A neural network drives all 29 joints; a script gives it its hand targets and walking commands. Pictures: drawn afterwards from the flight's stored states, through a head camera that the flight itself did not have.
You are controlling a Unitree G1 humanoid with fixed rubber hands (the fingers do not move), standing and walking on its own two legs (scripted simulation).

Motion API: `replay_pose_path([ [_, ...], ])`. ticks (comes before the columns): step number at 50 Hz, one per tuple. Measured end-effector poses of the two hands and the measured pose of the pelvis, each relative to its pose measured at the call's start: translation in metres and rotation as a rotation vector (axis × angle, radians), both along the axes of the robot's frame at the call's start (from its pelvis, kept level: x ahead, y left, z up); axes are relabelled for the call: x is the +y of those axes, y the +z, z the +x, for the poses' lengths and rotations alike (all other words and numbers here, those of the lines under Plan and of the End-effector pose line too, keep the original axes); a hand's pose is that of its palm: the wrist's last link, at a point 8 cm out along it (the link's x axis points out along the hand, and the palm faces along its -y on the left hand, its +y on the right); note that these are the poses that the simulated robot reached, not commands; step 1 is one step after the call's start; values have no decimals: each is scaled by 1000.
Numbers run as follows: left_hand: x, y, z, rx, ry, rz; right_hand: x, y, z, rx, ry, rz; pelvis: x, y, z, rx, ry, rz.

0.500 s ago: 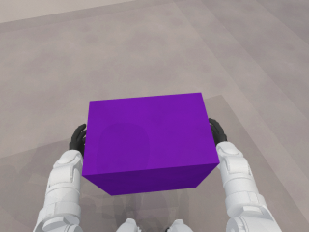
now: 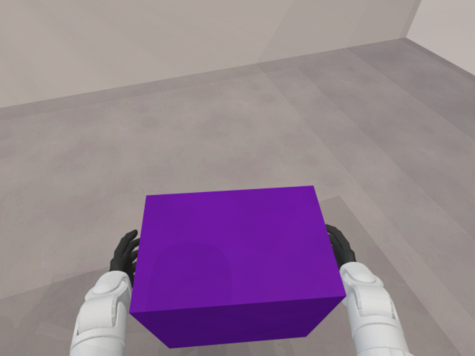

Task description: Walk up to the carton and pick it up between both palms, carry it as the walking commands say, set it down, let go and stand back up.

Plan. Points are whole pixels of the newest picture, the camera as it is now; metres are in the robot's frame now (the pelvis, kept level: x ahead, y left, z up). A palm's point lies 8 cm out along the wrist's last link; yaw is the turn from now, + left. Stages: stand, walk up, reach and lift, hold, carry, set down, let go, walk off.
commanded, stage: reach and lift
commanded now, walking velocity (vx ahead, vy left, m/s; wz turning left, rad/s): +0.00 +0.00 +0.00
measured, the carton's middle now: (235, 274) +0.32 +0.02 -0.07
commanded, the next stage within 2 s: hold in 1.86 s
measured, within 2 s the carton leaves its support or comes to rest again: neither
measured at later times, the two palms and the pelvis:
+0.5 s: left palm (104, 264) +0.27 +0.22 +0.06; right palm (355, 253) +0.31 -0.17 +0.05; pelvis -0.02 -0.01 +0.01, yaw +2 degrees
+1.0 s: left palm (114, 255) +0.28 +0.21 +0.06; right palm (367, 260) +0.29 -0.18 +0.06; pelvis +0.02 +0.00 +0.02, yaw +0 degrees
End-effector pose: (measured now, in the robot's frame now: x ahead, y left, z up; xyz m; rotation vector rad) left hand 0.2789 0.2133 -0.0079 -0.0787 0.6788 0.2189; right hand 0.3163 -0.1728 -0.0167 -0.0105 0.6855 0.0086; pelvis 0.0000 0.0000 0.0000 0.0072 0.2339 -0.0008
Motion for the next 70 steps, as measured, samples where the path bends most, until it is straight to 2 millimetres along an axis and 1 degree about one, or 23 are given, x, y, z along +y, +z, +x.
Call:
replay_pose_path([
  [3,-1,4,-7,3,5,-16,-1,9,-4,3,5,-13,-4,3,-3,-41,6,-1],
  [8,-2,8,-21,30,-1,-20,-2,17,-17,30,14,-32,-9,8,-10,-114,10,-2],
  [11,-1,16,-24,21,-4,-14,-1,24,-21,19,19,-36,-10,9,-14,-149,12,-2],
  [19,5,49,-17,-40,-6,8,5,51,-13,-42,13,-10,-9,11,-22,-225,22,0],
  [22,6,60,-14,-55,-11,7,5,63,-11,-58,9,-12,-8,12,-20,-248,26,1],
  [26,4,66,-10,-50,-16,-11,3,72,-10,-50,-13,-6,-6,15,-14,-273,27,0],
  [33,-1,68,-2,-34,-43,-20,-3,77,-14,-33,-44,-8,-3,19,0,-289,20,-4],
  [37,-4,67,2,-24,-47,-33,-6,76,-15,-22,-60,-6,-1,20,8,-292,15,-7],
  [42,-5,65,2,-18,-48,-40,-7,74,-18,-15,-67,-6,2,21,15,-290,7,-7],
  [47,-5,69,1,-34,-53,-38,-7,76,-21,-31,-77,4,3,22,19,-285,8,-7],
  [54,-12,67,1,-23,-85,-40,-15,75,-34,-22,-106,-2,5,22,16,-295,2,-8],
  [62,-22,65,-1,-23,-128,-30,-24,72,-50,-23,-136,-7,6,22,5,-308,-8,-8],
  [66,-23,68,-2,-34,-134,-25,-26,75,-52,-35,-136,-8,6,21,-1,-317,-10,-8],
  [70,-21,69,-2,-36,-128,-20,-24,76,-48,-37,-127,-6,6,21,-6,-322,-7,-8],
])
